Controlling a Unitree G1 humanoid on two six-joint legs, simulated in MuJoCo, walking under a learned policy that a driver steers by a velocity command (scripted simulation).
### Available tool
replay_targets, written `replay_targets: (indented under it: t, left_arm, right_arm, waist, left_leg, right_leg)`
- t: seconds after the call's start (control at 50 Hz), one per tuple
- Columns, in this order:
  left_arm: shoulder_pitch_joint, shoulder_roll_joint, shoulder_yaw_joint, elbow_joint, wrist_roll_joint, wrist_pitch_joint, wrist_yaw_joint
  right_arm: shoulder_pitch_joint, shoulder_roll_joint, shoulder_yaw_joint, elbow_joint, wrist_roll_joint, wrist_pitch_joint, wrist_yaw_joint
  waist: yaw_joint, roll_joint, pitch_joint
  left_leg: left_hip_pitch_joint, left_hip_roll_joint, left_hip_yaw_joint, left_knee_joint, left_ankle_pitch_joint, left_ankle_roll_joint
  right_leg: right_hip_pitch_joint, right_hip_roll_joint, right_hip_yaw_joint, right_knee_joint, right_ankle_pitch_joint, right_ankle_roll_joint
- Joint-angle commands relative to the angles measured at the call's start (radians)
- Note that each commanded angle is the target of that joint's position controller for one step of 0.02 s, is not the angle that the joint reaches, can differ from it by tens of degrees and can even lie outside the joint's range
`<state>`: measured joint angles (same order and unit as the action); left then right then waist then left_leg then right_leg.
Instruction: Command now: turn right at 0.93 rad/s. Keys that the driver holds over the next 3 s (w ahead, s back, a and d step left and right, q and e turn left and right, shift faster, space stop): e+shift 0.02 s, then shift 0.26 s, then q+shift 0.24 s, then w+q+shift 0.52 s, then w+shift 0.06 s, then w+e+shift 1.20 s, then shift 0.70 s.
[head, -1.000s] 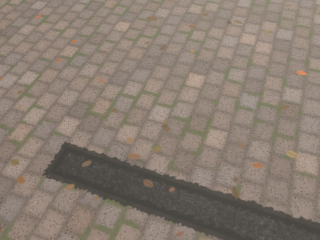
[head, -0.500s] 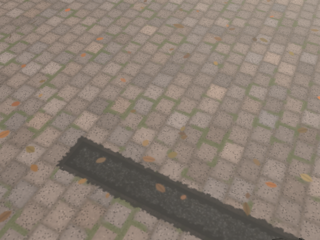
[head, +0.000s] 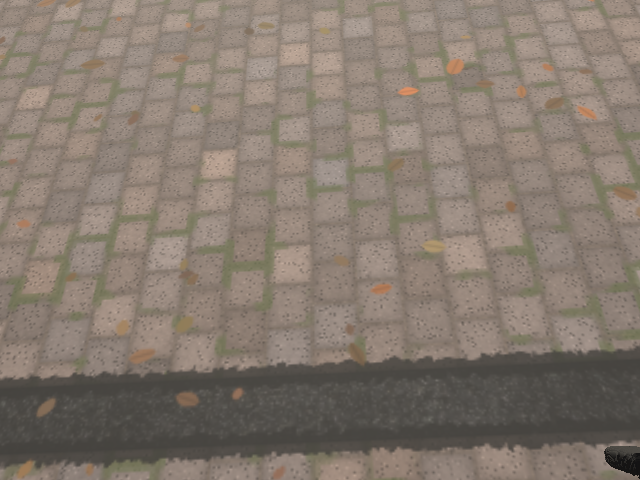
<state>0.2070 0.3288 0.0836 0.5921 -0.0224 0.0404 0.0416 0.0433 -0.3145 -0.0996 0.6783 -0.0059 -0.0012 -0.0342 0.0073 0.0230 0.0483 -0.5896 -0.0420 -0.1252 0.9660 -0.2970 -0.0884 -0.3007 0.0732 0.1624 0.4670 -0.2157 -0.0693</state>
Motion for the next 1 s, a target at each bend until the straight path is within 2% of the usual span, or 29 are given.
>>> replay_targets:
  t: [0.02, 0.16, 0.2, 0.22, 0.24, 0.26, 0.28, 0.3, 0.32, 0.34, 0.36, 0.38, 0.42, 0.46, 0.52, 0.56, 0.58, 0.6, 0.62, 0.64, 0.68, 0.74, 0.76, 0.8, 0.84, 0.94, 0.96, 0.98, 1.0]
  left_arm:
    - [-0.030, 0.181, 0.055, -0.086, 0.000, -0.004, 0.010]
    - [-0.058, 0.147, 0.027, -0.098, 0.017, 0.007, -0.009]
    - [-0.086, 0.138, 0.020, -0.101, 0.010, 0.009, -0.013]
    - [-0.101, 0.129, 0.015, -0.102, 0.004, 0.008, -0.012]
    - [-0.073, 0.104, 0.007, -0.096, 0.012, 0.003, -0.013]
    - [0.002, 0.063, -0.006, -0.089, 0.039, -0.006, -0.016]
    - [0.004, 0.089, 0.003, -0.099, 0.027, -0.011, -0.014]
    - [-0.011, 0.138, 0.015, -0.079, 0.032, -0.014, -0.006]
    - [-0.041, 0.126, 0.015, -0.069, 0.031, -0.013, -0.004]
    - [-0.038, 0.085, 0.007, -0.049, 0.039, -0.007, -0.006]
    - [-0.050, 0.069, 0.005, -0.049, 0.043, -0.006, -0.008]
    - [-0.071, 0.051, 0.001, -0.050, 0.036, -0.009, -0.011]
    - [-0.106, 0.040, 0.002, -0.049, 0.019, -0.021, -0.010]
    - [-0.100, 0.041, 0.008, -0.039, 0.007, -0.030, -0.006]
    - [-0.068, 0.037, 0.014, -0.020, 0.003, -0.046, -0.010]
    - [0.034, 0.038, 0.024, 0.020, -0.006, -0.061, -0.024]
    - [0.117, 0.095, 0.042, 0.040, -0.003, -0.063, -0.018]
    - [0.171, 0.183, 0.061, 0.050, 0.020, -0.068, -0.025]
    - [0.097, 0.175, 0.055, 0.029, 0.056, -0.092, -0.030]
    - [0.032, 0.117, 0.039, 0.009, 0.047, -0.108, -0.019]
    - [0.031, 0.080, 0.026, 0.012, 0.019, -0.123, -0.005]
    - [0.115, 0.074, 0.017, 0.037, 0.029, -0.143, -0.011]
    - [0.183, 0.097, 0.011, 0.074, 0.077, -0.131, -0.030]
    - [0.193, 0.094, 0.011, 0.084, 0.071, -0.132, -0.039]
    - [0.207, 0.082, 0.005, 0.101, 0.069, -0.139, -0.037]
    - [0.290, 0.082, 0.002, 0.172, 0.069, -0.141, -0.023]
    - [0.314, 0.086, 0.001, 0.192, 0.071, -0.138, -0.020]
    - [0.306, 0.092, -0.001, 0.203, 0.073, -0.134, -0.018]
    - [0.297, 0.106, -0.002, 0.211, 0.071, -0.129, -0.014]
  right_arm:
    - [-0.044, -0.059, -0.011, -0.064, 0.005, -0.020, 0.003]
    - [-0.015, -0.079, -0.007, -0.051, 0.007, -0.041, 0.030]
    - [0.017, -0.082, -0.008, -0.046, 0.009, -0.049, 0.038]
    - [0.044, -0.079, -0.008, -0.038, 0.006, -0.054, 0.042]
    - [0.048, -0.099, -0.010, -0.043, -0.006, -0.056, 0.040]
    - [0.038, -0.154, -0.014, -0.064, -0.024, -0.053, 0.034]
    - [0.058, -0.148, -0.009, -0.034, -0.041, -0.048, 0.033]
    - [0.065, -0.076, 0.013, -0.039, -0.028, -0.056, 0.036]
    - [0.061, -0.043, 0.028, -0.032, -0.019, -0.058, 0.036]
    - [0.046, -0.042, 0.033, -0.026, -0.008, -0.054, 0.039]
    - [0.031, -0.066, 0.027, -0.028, 0.011, -0.046, 0.038]
    - [0.034, -0.117, 0.011, -0.030, 0.021, -0.031, 0.033]
    - [0.086, -0.190, -0.023, -0.037, 0.026, -0.003, 0.025]
    - [0.100, -0.188, -0.031, -0.046, 0.032, 0.010, 0.019]
    - [0.078, -0.164, -0.035, -0.060, 0.046, 0.024, 0.010]
    - [0.058, -0.141, -0.031, -0.072, 0.066, 0.040, -0.006]
    - [0.043, -0.103, -0.018, -0.091, 0.057, 0.038, -0.006]
    - [0.011, -0.032, 0.002, -0.129, 0.057, 0.021, 0.001]
    - [-0.002, -0.075, -0.004, -0.148, 0.048, -0.003, 0.008]
    - [0.022, -0.108, -0.013, -0.129, 0.044, -0.012, 0.019]
    - [0.090, -0.102, -0.015, -0.086, 0.034, -0.021, 0.033]
    - [0.071, -0.068, 0.001, -0.102, 0.043, -0.032, 0.052]
    - [0.007, -0.081, -0.001, -0.108, -0.080, 0.011, 0.100]
    - [0.001, -0.077, -0.001, -0.114, -0.051, 0.035, 0.133]
    - [-0.023, -0.080, 0.001, -0.118, -0.036, 0.037, 0.145]
    - [-0.190, -0.049, 0.033, -0.171, -0.040, 0.026, 0.165]
    - [-0.217, -0.035, 0.043, -0.185, -0.038, 0.026, 0.165]
    - [-0.210, -0.023, 0.051, -0.189, -0.037, 0.026, 0.160]
    - [-0.172, -0.020, 0.054, -0.181, -0.035, 0.027, 0.148]
  waist:
    - [0.000, -0.163, -0.136]
    - [0.032, -0.196, -0.169]
    - [0.009, -0.191, -0.158]
    - [-0.017, -0.179, -0.149]
    - [-0.010, -0.127, -0.151]
    - [0.042, 0.082, -0.177]
    - [0.056, 0.256, -0.128]
    - [0.022, 0.186, -0.132]
    - [0.016, 0.132, -0.138]
    - [0.030, 0.106, -0.141]
    - [0.024, 0.114, -0.114]
    - [0.018, 0.122, -0.092]
    - [-0.020, 0.138, -0.094]
    - [-0.028, 0.153, -0.127]
    - [-0.012, 0.171, -0.156]
    - [0.046, 0.129, -0.197]
    - [0.077, 0.036, -0.193]
    - [0.096, -0.240, -0.139]
    - [0.064, -0.237, -0.041]
    - [0.036, -0.193, -0.001]
    - [0.026, -0.154, -0.009]
    - [0.057, -0.130, 0.024]
    - [0.064, -0.049, 0.053]
    - [0.060, -0.116, 0.086]
    - [0.059, -0.136, 0.107]
    - [0.103, -0.123, 0.167]
    - [0.109, -0.127, 0.172]
    - [0.088, -0.128, 0.158]
    - [0.053, -0.141, 0.110]
  left_leg:
    - [-0.042, -0.030, -0.014, -0.116, 0.020, -0.010]
    - [0.124, 0.002, 0.019, -0.261, -0.033, 0.022]
    - [0.214, 0.008, 0.037, -0.395, 0.025, 0.046]
    - [0.304, 0.015, 0.045, -0.525, 0.159, 0.063]
    - [0.401, 0.083, -0.023, -0.584, 0.320, 0.091]
    - [0.491, 0.254, -0.202, -0.601, 0.571, 0.168]
    - [0.463, 0.389, -0.376, -0.613, 0.684, 0.352]
    - [0.442, 0.408, -0.416, -0.625, 0.616, 0.402]
    - [0.439, 0.351, -0.357, -0.618, 0.540, 0.364]
    - [0.442, 0.289, -0.301, -0.616, 0.444, 0.314]
    - [0.448, 0.259, -0.288, -0.613, 0.400, 0.290]
    - [0.442, 0.218, -0.261, -0.603, 0.404, 0.272]
    - [0.471, 0.180, -0.272, -0.590, 0.425, 0.275]
    - [0.513, 0.188, -0.327, -0.590, 0.421, 0.286]
    - [0.512, 0.180, -0.379, -0.578, 0.420, 0.275]
    - [0.325, 0.112, -0.347, -0.582, -0.094, 0.225]
    - [0.050, 0.049, -0.271, -0.462, -0.336, 0.160]
    - [-0.217, -0.077, -0.055, -0.184, -0.308, 0.122]
    - [-0.302, 0.034, -0.072, -0.031, -0.213, 0.118]
    - [-0.324, 0.063, -0.055, 0.043, -0.123, 0.112]
    - [-0.354, 0.092, -0.017, 0.156, -0.007, 0.081]
    - [-0.397, 0.125, 0.024, 0.289, 0.115, 0.066]
    - [-0.348, 0.086, 0.067, 0.305, 0.107, 0.068]
    - [-0.357, 0.092, 0.068, 0.296, 0.156, 0.068]
    - [-0.370, 0.102, 0.074, 0.252, 0.196, 0.073]
    - [-0.351, 0.128, 0.210, -0.008, 0.145, 0.149]
    - [-0.338, 0.121, 0.243, -0.054, 0.100, 0.176]
    - [-0.261, 0.096, 0.281, -0.119, 0.047, 0.211]
    - [-0.131, 0.042, 0.332, -0.165, -0.003, 0.245]
  right_leg:
    - [0.174, -0.201, 0.293, -0.077, 0.226, -0.128]
    - [0.173, -0.216, 0.351, 0.029, 0.475, -0.136]
    - [0.157, -0.194, 0.365, 0.047, 0.463, -0.123]
    - [0.127, -0.168, 0.357, 0.055, 0.391, -0.096]
    - [0.080, -0.128, 0.329, 0.083, 0.236, -0.050]
    - [0.009, -0.014, 0.202, 0.243, -0.108, 0.011]
    - [-0.114, 0.074, 0.090, 0.364, -0.432, 0.080]
    - [-0.127, 0.015, 0.084, 0.489, -0.470, 0.129]
    - [-0.111, -0.010, 0.083, 0.514, -0.422, 0.150]
    - [-0.100, -0.040, 0.044, 0.478, -0.390, 0.171]
    - [-0.115, -0.060, 0.018, 0.419, -0.348, 0.185]
    - [-0.109, -0.053, -0.025, 0.347, -0.329, 0.189]
    - [-0.097, -0.002, -0.076, 0.262, -0.303, 0.183]
    - [-0.089, 0.012, -0.068, 0.207, -0.269, 0.174]
    - [-0.031, 0.017, -0.059, 0.079, -0.196, 0.150]
    - [0.212, -0.006, -0.085, -0.131, -0.055, 0.093]
    - [0.435, -0.163, 0.040, -0.168, -0.152, 0.026]
    - [0.485, -0.380, 0.377, -0.273, -0.490, -0.079]
    - [0.374, -0.479, 0.485, -0.310, -0.557, -0.133]
    - [0.358, -0.439, 0.394, -0.313, -0.517, -0.110]
    - [0.405, -0.372, 0.236, -0.306, -0.372, -0.053]
    - [0.364, -0.335, 0.064, -0.323, -0.223, -0.042]
    - [0.263, -0.325, 0.009, -0.359, -0.249, -0.034]
    - [0.241, -0.315, -0.072, -0.373, -0.215, -0.022]
    - [0.255, -0.323, -0.134, -0.383, -0.172, -0.015]
    - [0.386, -0.353, -0.295, -0.412, -0.007, -0.011]
    - [0.428, -0.360, -0.327, -0.391, 0.114, -0.010]
    - [0.440, -0.352, -0.383, -0.334, 0.362, 0.000]
    - [0.436, -0.347, -0.429, -0.241, 0.734, 0.010]
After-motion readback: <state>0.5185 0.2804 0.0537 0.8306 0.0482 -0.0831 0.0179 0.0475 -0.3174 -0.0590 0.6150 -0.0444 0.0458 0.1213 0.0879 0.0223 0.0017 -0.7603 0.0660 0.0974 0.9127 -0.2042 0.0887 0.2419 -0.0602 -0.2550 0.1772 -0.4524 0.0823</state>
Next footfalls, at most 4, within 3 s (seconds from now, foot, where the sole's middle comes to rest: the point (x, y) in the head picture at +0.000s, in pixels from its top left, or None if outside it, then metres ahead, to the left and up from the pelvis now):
0.24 left None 0.12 0.14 -0.78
0.56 right None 0.05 -0.10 -0.78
1.06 left None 0.36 0.25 -0.78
1.54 right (200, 326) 0.78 0.39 -0.78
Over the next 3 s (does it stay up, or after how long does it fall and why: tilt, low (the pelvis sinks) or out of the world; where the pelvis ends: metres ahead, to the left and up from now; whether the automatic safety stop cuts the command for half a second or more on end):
stays up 1.61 0.38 -0.02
